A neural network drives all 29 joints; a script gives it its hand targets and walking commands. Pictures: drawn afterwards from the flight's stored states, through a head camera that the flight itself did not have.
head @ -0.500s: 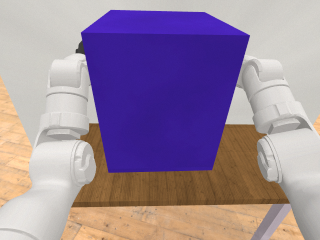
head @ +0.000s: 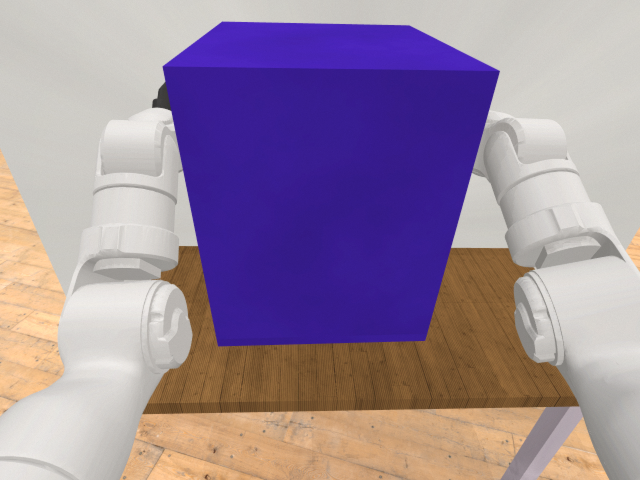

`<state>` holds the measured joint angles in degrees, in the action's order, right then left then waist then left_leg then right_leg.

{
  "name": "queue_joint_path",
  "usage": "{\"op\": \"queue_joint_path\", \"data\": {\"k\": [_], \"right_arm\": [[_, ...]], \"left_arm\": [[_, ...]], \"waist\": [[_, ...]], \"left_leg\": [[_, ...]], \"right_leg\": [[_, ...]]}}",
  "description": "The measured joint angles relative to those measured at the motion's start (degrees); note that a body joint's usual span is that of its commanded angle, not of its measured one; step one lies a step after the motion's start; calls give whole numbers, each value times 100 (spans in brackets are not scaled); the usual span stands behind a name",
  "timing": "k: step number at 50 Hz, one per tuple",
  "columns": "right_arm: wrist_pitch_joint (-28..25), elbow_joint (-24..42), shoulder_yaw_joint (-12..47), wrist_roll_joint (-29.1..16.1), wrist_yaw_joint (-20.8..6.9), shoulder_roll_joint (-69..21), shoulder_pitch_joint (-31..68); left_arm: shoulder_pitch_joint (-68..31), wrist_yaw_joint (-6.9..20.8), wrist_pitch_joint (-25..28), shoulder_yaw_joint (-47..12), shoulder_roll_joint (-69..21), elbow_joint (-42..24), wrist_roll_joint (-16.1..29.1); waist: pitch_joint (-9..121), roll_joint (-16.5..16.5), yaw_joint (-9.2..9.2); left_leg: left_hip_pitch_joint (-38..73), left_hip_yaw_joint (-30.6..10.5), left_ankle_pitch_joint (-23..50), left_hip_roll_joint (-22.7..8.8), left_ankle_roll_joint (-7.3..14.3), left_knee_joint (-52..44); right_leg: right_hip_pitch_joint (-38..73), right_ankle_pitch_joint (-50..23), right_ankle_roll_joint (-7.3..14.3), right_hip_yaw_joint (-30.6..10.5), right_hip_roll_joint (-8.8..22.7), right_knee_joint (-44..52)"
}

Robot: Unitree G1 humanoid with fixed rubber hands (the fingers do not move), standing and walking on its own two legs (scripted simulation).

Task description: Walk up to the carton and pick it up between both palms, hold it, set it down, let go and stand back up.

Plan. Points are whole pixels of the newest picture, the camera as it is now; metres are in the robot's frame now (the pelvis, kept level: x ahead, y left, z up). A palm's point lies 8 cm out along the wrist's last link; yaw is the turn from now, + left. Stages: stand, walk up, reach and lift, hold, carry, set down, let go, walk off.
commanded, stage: hold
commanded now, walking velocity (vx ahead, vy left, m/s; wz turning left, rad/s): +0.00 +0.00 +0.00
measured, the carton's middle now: (319, 175) +0.38 -0.01 +0.28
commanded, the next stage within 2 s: none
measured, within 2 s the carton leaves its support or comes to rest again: neither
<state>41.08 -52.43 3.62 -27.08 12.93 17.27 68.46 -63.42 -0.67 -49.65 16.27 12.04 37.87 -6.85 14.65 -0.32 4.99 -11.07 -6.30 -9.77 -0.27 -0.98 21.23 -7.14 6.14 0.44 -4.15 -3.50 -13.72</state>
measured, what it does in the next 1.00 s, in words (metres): stands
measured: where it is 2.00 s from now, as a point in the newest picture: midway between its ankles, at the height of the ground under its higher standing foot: outside the picture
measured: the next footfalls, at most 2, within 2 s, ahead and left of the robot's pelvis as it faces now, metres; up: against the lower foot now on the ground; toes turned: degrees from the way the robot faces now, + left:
none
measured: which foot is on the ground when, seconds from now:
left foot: down 0.00-1.00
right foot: down 0.00-1.00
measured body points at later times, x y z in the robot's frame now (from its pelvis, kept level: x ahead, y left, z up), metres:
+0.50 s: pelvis +0.00 +0.00 +0.00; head -0.09 +0.02 +0.44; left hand +0.40 +0.17 +0.33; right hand +0.38 -0.17 +0.33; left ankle +0.02 +0.13 -0.75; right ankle +0.01 -0.12 -0.75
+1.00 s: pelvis +0.00 +0.00 +0.00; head -0.10 +0.02 +0.44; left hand +0.39 +0.17 +0.33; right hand +0.38 -0.17 +0.34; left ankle +0.02 +0.13 -0.75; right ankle +0.01 -0.12 -0.75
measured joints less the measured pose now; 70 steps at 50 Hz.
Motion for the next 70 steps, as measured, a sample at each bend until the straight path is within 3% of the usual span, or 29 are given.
{"op": "queue_joint_path", "data": {"k": [30, 70], "right_arm": [[14, 264, 103, -77, 34, 14, -147], [3, 15, 34, -8, 9, -19, -6]], "left_arm": [[133, 2, -90, -27, -1, -302, 12], [-68, 11, 19, 28, 46, 79, 13]], "waist": [[-61, -18, 29], [-8, -35, 1]], "left_leg": [[53, -26, -42, 0, 0, 27], [-18, -16, -4, -7, -7, 4]], "right_leg": [[88, 30, 2, 23, -3, 23], [8, 8, 9, 12, -10, 19]]}}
